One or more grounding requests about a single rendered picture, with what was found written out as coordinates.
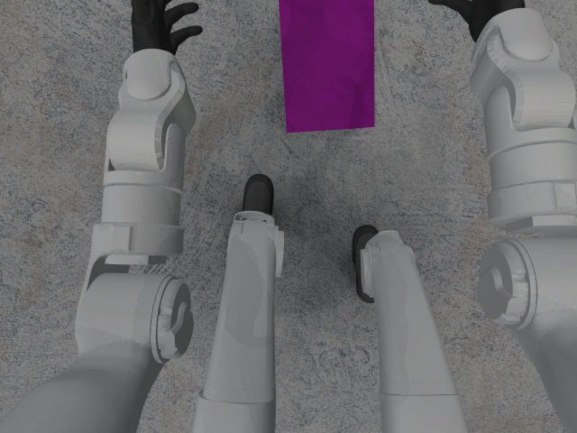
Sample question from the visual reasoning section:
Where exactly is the robot right forearm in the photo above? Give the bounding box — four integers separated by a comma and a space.
470, 8, 577, 238

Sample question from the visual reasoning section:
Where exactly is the left robot hand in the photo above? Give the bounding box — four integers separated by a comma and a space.
131, 0, 203, 56

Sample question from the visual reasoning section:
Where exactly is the robot left forearm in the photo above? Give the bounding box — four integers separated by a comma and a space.
75, 49, 197, 348

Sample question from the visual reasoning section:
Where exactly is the robot right upper arm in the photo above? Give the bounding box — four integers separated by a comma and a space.
476, 237, 577, 433

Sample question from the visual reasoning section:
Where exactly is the left robot shin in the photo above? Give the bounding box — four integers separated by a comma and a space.
226, 211, 275, 260

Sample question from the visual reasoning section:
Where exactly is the right robot hand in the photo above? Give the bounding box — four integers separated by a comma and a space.
428, 0, 525, 43

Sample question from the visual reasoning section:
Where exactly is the robot left upper arm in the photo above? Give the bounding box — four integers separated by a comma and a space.
0, 273, 194, 433

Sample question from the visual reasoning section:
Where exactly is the carton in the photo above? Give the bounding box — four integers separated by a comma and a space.
279, 0, 374, 133

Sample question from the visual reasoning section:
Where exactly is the robot right thigh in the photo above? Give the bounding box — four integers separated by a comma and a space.
360, 240, 469, 433

